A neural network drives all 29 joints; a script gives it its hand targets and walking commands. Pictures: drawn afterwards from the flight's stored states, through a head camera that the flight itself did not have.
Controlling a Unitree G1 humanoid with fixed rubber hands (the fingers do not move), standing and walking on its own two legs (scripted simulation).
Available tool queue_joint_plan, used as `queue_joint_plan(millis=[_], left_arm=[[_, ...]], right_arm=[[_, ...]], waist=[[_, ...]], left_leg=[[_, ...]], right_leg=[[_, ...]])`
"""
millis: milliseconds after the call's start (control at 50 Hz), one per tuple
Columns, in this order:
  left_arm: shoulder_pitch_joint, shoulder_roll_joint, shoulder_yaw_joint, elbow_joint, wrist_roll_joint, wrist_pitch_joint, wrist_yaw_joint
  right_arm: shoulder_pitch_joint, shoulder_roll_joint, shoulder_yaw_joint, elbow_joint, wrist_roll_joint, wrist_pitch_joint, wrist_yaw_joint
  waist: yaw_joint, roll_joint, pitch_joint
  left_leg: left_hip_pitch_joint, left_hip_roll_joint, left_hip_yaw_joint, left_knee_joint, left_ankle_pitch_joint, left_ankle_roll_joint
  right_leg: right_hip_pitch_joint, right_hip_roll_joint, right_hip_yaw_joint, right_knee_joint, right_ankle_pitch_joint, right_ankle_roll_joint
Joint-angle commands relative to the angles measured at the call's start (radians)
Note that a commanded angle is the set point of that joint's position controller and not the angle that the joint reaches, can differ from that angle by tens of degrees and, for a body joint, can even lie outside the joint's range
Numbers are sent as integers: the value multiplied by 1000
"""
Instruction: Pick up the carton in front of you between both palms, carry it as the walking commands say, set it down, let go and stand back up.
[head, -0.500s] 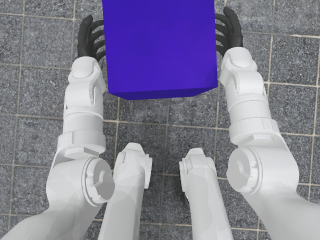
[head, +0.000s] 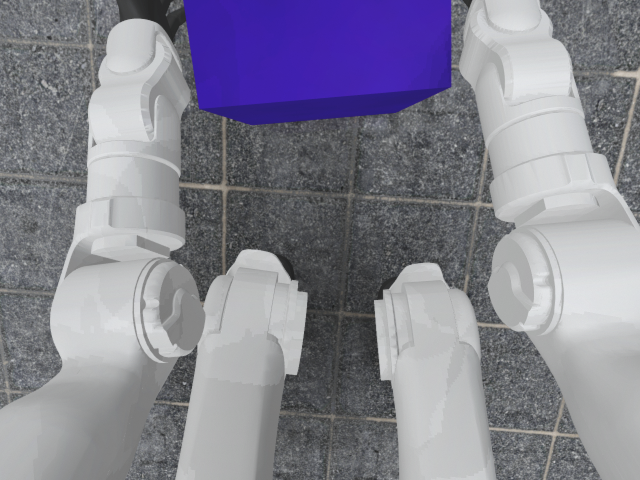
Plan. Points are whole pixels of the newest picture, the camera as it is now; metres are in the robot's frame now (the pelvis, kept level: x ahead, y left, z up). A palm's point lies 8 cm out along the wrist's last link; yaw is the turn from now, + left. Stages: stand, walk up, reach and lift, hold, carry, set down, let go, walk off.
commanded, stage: set down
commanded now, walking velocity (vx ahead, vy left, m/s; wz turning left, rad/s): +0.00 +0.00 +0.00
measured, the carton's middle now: (316, 14) +0.56 +0.06 -0.25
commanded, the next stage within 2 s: none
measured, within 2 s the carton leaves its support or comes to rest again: rests again in 0.30 s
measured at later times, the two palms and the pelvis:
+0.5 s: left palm (157, 45) +0.51 +0.20 -0.18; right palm (482, 2) +0.56 -0.10 -0.18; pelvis -0.01 +0.00 -0.02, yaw +0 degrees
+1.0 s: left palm (157, 41) +0.51 +0.21 -0.19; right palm (483, 1) +0.56 -0.10 -0.19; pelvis -0.01 -0.01 -0.03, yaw +1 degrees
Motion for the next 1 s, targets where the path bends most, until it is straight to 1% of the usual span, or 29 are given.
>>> queue_joint_plan(millis=[0,60,140,220,360,480,580,820,900,920,960,980], left_arm=[[-647,-851,-486,-66,-135,-30,-294],[-610,-853,-460,-27,-118,-32,-303],[-608,-831,-426,-4,-95,-39,-313],[-633,-797,-405,1,-84,-49,-315],[-666,-737,-377,28,-75,-64,-308],[-635,-714,-329,87,-46,-61,-314],[-592,-683,-278,130,-16,-54,-319],[-486,-565,-167,209,49,-41,-324],[-464,-534,-141,228,64,-41,-324],[-445,-499,-119,240,75,-49,-310],[-450,-486,-114,237,73,-59,-309],[-437,-450,-101,241,73,-67,-300]], right_arm=[[-556,984,380,-124,122,-43,245],[-510,981,357,-78,108,-50,247],[-483,960,312,-26,85,-58,248],[-501,921,286,-7,78,-67,246],[-548,848,268,10,87,-79,247],[-498,791,204,92,46,-69,262],[-463,745,158,134,7,-61,276],[-369,632,82,201,-72,-36,286],[-352,604,74,202,-85,-33,282],[-343,562,61,197,-95,-40,266],[-357,550,72,186,-90,-44,265],[-351,510,67,182,-92,-50,257]], waist=[[67,-117,-1347],[63,-103,-1253],[59,-90,-1146],[59,-87,-1076],[66,-88,-976],[45,-75,-833],[32,-77,-743],[8,-91,-586],[10,-89,-572],[15,-87,-568],[21,-86,-594],[23,-87,-606]], left_leg=[[705,-27,119,-79,572,20],[652,-27,116,-68,546,23],[580,-26,115,-60,490,27],[544,-24,114,-53,446,32],[528,-18,109,-39,384,41],[488,-18,96,-35,317,46],[450,-19,85,-36,275,51],[345,-14,74,-35,190,55],[332,-10,80,-29,184,52],[336,-7,83,-26,184,44],[354,-3,90,-19,207,42],[363,2,93,-17,214,37]], right_leg=[[586,-12,-98,-150,536,-30],[536,-12,-86,-145,518,-34],[478,-11,-77,-142,470,-41],[444,-11,-72,-137,422,-47],[407,-14,-68,-120,346,-56],[330,-18,-68,-115,272,-68],[285,-24,-64,-115,230,-75],[291,-41,-33,-128,187,-83],[315,-45,-26,-129,193,-78],[324,-48,-31,-127,192,-69],[349,-49,-25,-121,220,-64],[365,-51,-26,-121,230,-60]])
